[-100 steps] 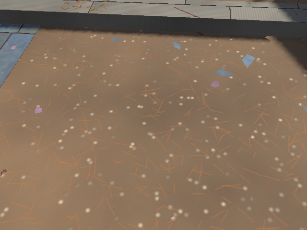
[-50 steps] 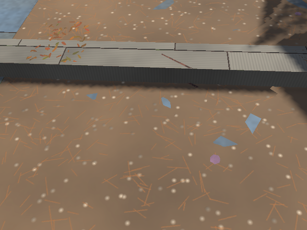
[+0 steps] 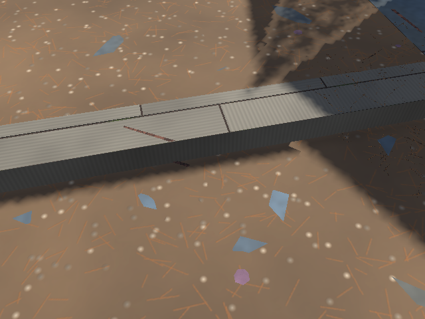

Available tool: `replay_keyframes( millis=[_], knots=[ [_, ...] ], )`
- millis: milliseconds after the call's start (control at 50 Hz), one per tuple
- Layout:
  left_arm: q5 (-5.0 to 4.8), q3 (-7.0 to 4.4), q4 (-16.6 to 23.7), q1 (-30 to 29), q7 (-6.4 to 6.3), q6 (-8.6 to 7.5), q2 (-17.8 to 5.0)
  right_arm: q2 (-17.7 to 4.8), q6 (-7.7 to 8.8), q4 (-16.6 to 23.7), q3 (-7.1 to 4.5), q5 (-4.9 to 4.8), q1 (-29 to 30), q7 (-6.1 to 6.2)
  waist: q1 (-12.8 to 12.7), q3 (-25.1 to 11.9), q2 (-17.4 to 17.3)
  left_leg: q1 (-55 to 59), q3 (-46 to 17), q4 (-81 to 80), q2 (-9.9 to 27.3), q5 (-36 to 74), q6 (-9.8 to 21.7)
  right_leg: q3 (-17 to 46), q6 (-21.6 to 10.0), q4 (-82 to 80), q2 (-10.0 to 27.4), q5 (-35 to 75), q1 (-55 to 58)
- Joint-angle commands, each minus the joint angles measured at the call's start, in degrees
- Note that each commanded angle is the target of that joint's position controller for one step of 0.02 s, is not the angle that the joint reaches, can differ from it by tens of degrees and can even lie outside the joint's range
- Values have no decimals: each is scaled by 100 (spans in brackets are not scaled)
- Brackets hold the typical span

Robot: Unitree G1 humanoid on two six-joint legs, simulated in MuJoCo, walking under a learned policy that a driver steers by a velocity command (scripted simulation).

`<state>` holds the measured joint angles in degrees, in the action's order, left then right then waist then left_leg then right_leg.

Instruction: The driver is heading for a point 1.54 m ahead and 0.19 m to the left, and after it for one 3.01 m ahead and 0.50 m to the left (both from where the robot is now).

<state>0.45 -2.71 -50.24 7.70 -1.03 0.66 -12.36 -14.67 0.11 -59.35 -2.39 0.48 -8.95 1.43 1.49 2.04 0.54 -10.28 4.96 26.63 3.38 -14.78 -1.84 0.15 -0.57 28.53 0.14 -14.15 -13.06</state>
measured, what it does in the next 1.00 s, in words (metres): stands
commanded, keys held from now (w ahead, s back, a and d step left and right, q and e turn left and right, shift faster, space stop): no key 1.00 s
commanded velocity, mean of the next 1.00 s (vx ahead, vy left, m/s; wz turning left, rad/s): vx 0.00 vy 0.00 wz -0.01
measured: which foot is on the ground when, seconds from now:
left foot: down 0.00-1.00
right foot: down 0.00-1.00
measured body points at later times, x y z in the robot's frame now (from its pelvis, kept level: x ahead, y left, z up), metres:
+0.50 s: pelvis +0.00 +0.00 +0.00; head +0.01 +0.00 +0.45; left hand +0.08 +0.26 -0.14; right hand +0.04 -0.25 -0.15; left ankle -0.01 +0.14 -0.74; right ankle +0.01 -0.11 -0.74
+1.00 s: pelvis +0.00 +0.01 +0.00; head +0.01 +0.01 +0.45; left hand +0.04 +0.26 -0.15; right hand +0.00 -0.23 -0.16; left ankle -0.01 +0.14 -0.74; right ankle +0.01 -0.11 -0.74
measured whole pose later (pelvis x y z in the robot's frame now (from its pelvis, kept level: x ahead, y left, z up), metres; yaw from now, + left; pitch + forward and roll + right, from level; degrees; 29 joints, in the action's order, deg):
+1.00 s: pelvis +0.00 +0.01 +0.00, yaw +0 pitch -1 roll +0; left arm -0.1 -1.3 -63.8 10.7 -2.2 0.8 -11.7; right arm -10.9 0.2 -64.5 -1.0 0.2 -15.8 2.7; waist 0.4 1.6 0.1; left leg -10.4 4.5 26.6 2.9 -15.1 -1.1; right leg -0.1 0.3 26.9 0.6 -13.7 -12.4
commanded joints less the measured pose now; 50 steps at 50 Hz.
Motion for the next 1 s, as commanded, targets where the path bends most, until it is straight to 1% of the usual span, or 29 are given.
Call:
replay_keyframes(
  millis=[20,200,500,740,1000],
  knots=[
    [-4,-154,166,-114,-22,-60,-670,-587,22,110,-97,-8,-14,44,-15,-366,-31,15,-153,-348,112,748,83,350,-263,-422,361,1543,279],
    [-10,-128,-282,-84,-62,-43,-676,-576,-1,-100,-77,-10,-94,92,-21,-221,6,-8,-130,-411,105,579,94,233,-190,-500,271,1234,233],
    [-27,-46,-845,51,-104,-35,-640,-400,7,-323,-17,-9,-407,122,-68,-62,-41,-114,-111,-507,58,329,113,143,-128,-610,203,785,131],
    [-43,14,-1096,232,-117,-29,-571,-274,25,-416,34,-17,-748,137,-97,-11,-63,-172,-117,-519,30,314,134,94,-106,-626,174,742,85],
    [-55,59,-1224,430,-131,-22,-504,-167,34,-438,65,-27,-1046,147,-112,24,-74,-201,-126,-510,8,387,157,61,-86,-607,160,815,62]
  ],
)
Velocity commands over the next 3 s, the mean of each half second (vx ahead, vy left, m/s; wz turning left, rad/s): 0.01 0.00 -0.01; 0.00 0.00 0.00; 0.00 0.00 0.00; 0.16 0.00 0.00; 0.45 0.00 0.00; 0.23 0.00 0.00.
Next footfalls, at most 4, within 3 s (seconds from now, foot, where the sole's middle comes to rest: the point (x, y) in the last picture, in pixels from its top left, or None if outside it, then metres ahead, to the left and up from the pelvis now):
2.36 left None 0.45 0.12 -0.78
2.84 right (249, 261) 0.70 -0.11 -0.78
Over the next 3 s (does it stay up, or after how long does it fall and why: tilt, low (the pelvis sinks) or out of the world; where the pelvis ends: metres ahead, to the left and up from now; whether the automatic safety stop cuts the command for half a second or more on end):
stays up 0.55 0.01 -0.01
